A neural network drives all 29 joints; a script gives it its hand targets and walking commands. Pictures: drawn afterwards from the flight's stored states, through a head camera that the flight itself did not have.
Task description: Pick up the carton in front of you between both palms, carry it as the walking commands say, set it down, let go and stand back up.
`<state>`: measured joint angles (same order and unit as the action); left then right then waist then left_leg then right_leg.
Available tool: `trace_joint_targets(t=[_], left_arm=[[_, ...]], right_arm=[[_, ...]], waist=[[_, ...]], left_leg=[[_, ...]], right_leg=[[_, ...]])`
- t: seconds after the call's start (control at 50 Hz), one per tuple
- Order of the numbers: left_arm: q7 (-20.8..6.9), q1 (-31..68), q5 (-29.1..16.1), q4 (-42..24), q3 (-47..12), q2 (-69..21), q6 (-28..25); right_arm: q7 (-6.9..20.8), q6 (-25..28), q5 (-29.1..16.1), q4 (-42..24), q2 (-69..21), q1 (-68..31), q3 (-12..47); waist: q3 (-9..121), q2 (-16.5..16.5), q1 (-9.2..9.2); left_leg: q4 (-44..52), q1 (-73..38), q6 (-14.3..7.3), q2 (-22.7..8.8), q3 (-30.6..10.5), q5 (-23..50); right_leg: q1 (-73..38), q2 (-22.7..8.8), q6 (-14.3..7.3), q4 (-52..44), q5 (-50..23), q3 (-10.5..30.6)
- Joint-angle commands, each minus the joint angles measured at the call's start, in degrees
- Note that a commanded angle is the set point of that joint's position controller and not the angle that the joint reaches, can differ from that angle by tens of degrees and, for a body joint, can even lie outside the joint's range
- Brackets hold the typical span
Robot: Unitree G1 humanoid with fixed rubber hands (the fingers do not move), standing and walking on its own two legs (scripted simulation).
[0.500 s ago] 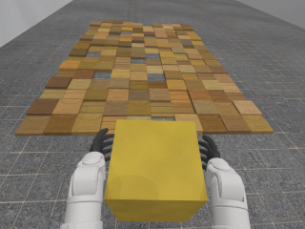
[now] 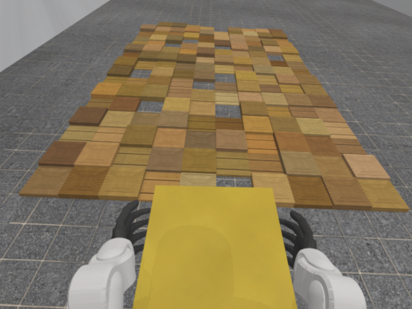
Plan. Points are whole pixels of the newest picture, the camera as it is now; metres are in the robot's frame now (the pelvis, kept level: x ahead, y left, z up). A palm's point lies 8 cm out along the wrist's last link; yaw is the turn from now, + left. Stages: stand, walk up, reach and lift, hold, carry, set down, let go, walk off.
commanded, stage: carry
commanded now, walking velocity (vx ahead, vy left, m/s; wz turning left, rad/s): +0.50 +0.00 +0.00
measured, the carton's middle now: (211, 269) +0.23 +0.01 +0.01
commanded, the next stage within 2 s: none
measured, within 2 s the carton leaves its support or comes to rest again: neither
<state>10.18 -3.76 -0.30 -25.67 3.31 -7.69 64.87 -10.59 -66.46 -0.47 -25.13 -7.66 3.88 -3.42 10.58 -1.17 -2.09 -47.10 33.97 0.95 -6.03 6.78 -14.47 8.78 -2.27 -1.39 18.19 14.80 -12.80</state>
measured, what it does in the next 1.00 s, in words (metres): walks ahead: left foot, then right foot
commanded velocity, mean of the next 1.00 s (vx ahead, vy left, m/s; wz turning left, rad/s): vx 0.50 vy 0.00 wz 0.00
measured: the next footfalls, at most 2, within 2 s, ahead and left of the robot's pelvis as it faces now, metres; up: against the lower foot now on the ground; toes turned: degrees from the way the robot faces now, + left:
left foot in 0.16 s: +0.28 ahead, +0.13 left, +0.00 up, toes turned +12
right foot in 0.64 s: +0.61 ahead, -0.09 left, +0.00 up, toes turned -14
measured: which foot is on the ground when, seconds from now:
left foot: up 0.00-0.14, down 0.16-0.68, up 0.70-1.00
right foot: down 0.00-0.16, up 0.18-0.62, down 0.64-1.00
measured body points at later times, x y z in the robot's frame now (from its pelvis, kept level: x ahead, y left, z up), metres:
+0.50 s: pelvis +0.32 +0.04 +0.00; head +0.30 +0.06 +0.45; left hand +0.57 +0.18 +0.08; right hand +0.55 -0.12 +0.08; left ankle +0.24 +0.13 -0.75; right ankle +0.43 -0.11 -0.70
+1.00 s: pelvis +0.66 +0.00 +0.00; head +0.66 -0.01 +0.45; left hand +0.93 +0.16 +0.13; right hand +0.93 -0.15 +0.12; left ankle +0.79 +0.15 -0.70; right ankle +0.57 -0.08 -0.75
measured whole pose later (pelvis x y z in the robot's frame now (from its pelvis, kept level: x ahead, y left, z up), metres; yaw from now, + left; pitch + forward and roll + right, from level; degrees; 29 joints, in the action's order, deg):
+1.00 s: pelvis +0.66 +0.00 +0.00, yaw +0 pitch +4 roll +1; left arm 10.6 4.0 -2.5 -33.7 4.6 -7.2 65.7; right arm -12.5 -68.1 -0.7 -35.1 -6.9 -2.9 -3.8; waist 6.2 0.4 -2.0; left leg -39.9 35.3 -0.4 -6.6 7.1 -6.1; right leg 3.3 -2.7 -1.0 16.4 16.8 -14.0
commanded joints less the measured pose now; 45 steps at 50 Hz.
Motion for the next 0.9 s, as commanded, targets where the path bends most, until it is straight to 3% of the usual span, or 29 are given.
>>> trace_joint_targets(t=[0.0,0.08,0.12,0.14,0.16,0.18,0.2,0.22,0.24,0.26,0.3,0.36,0.46,0.54,0.58,0.62,0.64,0.66,0.68,0.7,0.74,0.78,0.82,0.88], left_arm=[[-0.14,20.65,-9.83,-6.13,-29.59,-37.42,-1.71],[-1.02,18.38,-10.0,-6.96,-31.1,-37.01,-2.04],[-1.74,17.32,-9.85,-8.0,-32.05,-36.25,-1.65],[-1.99,17.1,-9.57,-8.04,-32.18,-35.02,-1.38],[-2.16,17.63,-9.39,-8.51,-32.14,-33.36,-0.93],[-2.41,17.98,-9.54,-9.84,-32.74,-32.41,-0.44],[-2.79,18.5,-9.87,-9.03,-33.21,-32.84,-0.36],[-3.31,18.77,-9.88,-8.62,-33.54,-34.45,-0.45],[-3.78,18.6,-9.51,-7.7,-33.39,-36.54,-0.76],[-4.25,18.61,-8.91,-6.28,-33.05,-38.67,-1.23],[-4.86,17.95,-7.58,-4.99,-32.75,-41.26,-2.24],[-4.66,16.01,-5.29,-4.18,-32.06,-42.08,-3.17],[-3.44,15.32,-5.65,-6.96,-32.38,-39.78,-2.89],[-2.38,15.45,-7.25,-9.66,-32.42,-35.43,-1.36],[-1.94,15.02,-7.73,-10.2,-31.57,-33.27,-0.55],[-1.55,13.8,-8.19,-9.98,-30.43,-31.85,0.04],[-1.39,13.55,-8.37,-10.53,-29.95,-31.38,0.21],[-1.4,15.37,-9.2,-11.1,-29.79,-31.14,0.19],[-1.66,14.63,-10.63,-11.59,-30.57,-33.52,0.2],[-2.11,16.37,-11.79,-14.13,-31.32,-35.06,0.05],[-2.79,20.2,-12.84,-16.36,-33.0,-38.24,-0.78],[-3.1,21.29,-13.43,-17.22,-33.61,-38.29,-1.14],[-3.09,20.43,-13.5,-17.24,-33.19,-35.44,-0.8],[-2.17,21.9,-13.21,-15.64,-31.35,-29.06,0.28]], right_arm=[[-1.06,4.0,-6.27,-5.83,-37.06,-19.59,26.41],[-0.09,4.33,-7.53,-8.55,-35.98,-18.74,28.71],[0.76,4.05,-7.76,-9.2,-35.3,-16.95,29.6],[1.12,3.8,-7.61,-8.87,-34.55,-16.49,29.61],[1.27,3.6,-7.32,-8.6,-33.04,-16.27,29.3],[1.39,3.52,-7.5,-7.96,-32.6,-16.57,29.71],[1.89,3.42,-8.39,-8.84,-33.74,-16.78,30.26],[2.48,3.62,-8.92,-9.77,-35.42,-17.79,31.35],[3.05,3.9,-8.89,-10.46,-36.88,-19.18,32.06],[3.79,4.29,-9.1,-10.78,-38.88,-21.41,33.26],[5.19,4.91,-10.2,-10.86,-41.15,-23.18,35.22],[6.56,5.21,-11.03,-10.18,-40.98,-22.59,36.43],[5.88,4.69,-10.74,-10.97,-37.72,-20.07,35.1],[3.47,3.39,-8.79,-11.65,-34.2,-17.2,32.39],[2.38,2.63,-8.18,-12.37,-32.73,-16.93,31.69],[1.52,1.91,-7.89,-13.33,-31.36,-16.49,31.47],[1.17,1.65,-8.33,-14.7,-30.24,-17.48,31.61],[1.16,1.4,-9.25,-17.42,-30.45,-18.74,32.53],[1.23,1.3,-10.5,-18.9,-30.99,-20.69,33.39],[1.28,1.65,-11.01,-18.76,-33.65,-21.19,34.24],[1.75,2.57,-11.17,-18.61,-37.33,-22.73,34.1],[1.61,3.06,-10.24,-18.36,-37.88,-22.13,33.56],[0.79,2.99,-9.17,-17.9,-35.87,-21.28,32.72],[-0.78,1.81,-8.08,-16.63,-30.45,-23.47,30.95]], waist=[[0.51,-5.34,0.82],[-1.75,-8.03,0.63],[0.49,-6.0,1.67],[3.84,-3.6,2.54],[6.62,5.57,3.68],[10.26,20.68,3.85],[8.95,16.84,3.42],[8.69,12.3,3.51],[8.83,6.43,3.47],[7.96,3.39,3.21],[7.35,5.35,2.87],[4.7,7.02,2.98],[-0.27,8.58,3.27],[-4.01,9.81,3.37],[-3.48,10.31,3.04],[2.48,6.92,1.52],[6.18,1.08,0.12],[12.18,-15.61,-0.15],[9.48,-17.29,0.04],[9.49,-11.61,0.55],[8.93,-1.03,0.84],[8.78,-3.06,1.21],[7.09,-4.85,1.14],[2.89,-5.87,0.96]], left_leg=[[10.76,-0.71,0.3,1.16,2.82,5.85],[16.74,-7.17,-1.14,2.22,5.59,10.35],[18.66,-17.97,-1.97,5.13,9.46,6.68],[18.65,-28.66,-2.43,5.19,9.05,3.72],[25.42,-38.62,-5.38,-5.32,-8.64,-8.19],[33.2,-48.38,-12.93,-18.26,-33.28,-11.72],[35.34,-46.46,-13.79,-19.56,-35.93,-4.64],[33.89,-43.06,-13.66,-18.42,-31.18,1.48],[33.32,-40.1,-12.49,-17.5,-26.99,2.88],[34.25,-36.01,-10.48,-16.21,-22.36,3.28],[36.83,-31.26,-8.07,-13.86,-15.1,-0.8],[39.83,-30.69,-7.93,-12.41,-9.16,-1.26],[39.15,-32.67,-7.04,-8.85,-1.04,9.82],[37.62,-35.35,-6.6,-8.41,1.85,14.79],[32.41,-36.74,-5.8,-8.17,3.72,24.36],[15.04,-30.9,-3.22,-4.43,8.5,31.93],[2.07,-20.18,-1.28,-2.16,8.18,21.29],[-18.08,-2.86,1.67,4.14,5.2,5.72],[-26.54,5.44,0.7,6.32,-1.44,-12.15],[-30.7,6.78,-1.23,2.45,-5.35,-11.46],[-25.34,4.54,-2.69,-1.75,-7.07,-5.1],[-18.37,0.72,-2.48,-1.99,-5.6,-0.79],[-11.85,0.74,-1.92,-1.49,-3.47,1.1],[-0.47,3.19,-0.83,-0.95,-0.75,6.21]], right_leg=[[-3.25,-13.1,-5.13,-10.93,-2.19,9.03],[-4.57,-12.51,-3.37,-7.31,-7.67,5.82],[-2.39,-10.27,-1.66,4.1,-16.18,1.18],[2.18,-7.84,-0.2,14.2,-19.09,-1.25],[13.49,-4.38,2.41,29.15,-11.37,-1.23],[28.36,1.85,4.19,46.33,9.64,0.78],[33.4,-0.2,2.61,54.08,13.69,8.58],[34.04,-2.96,0.89,56.66,11.7,10.9],[33.84,-5.06,-0.08,56.11,8.74,11.98],[32.27,-6.45,-0.41,52.34,5.09,12.8],[28.84,-6.22,-0.35,44.91,0.59,11.15],[29.15,-5.54,0.99,34.24,-3.92,7.9],[27.52,-3.05,1.72,18.04,-11.4,2.63],[24.58,-2.75,0.5,12.41,-13.32,0.24],[19.35,-1.38,-0.68,10.99,-10.98,-1.77],[0.44,3.0,-0.96,9.51,-5.42,-5.49],[-11.52,-5.01,-2.04,6.23,1.32,6.55],[-24.71,-20.93,-10.74,-0.95,11.61,34.84],[-23.37,-23.19,-12.2,-6.86,-0.07,42.56],[-21.27,-22.0,-11.28,-4.47,-8.56,34.98],[-13.36,-19.25,-7.99,-3.49,-13.41,24.66],[-8.65,-16.87,-5.46,-6.1,-8.27,17.5],[-7.16,-15.55,-5.33,-8.19,-5.38,13.31],[-7.56,-13.79,-5.88,-9.55,-7.04,9.0]])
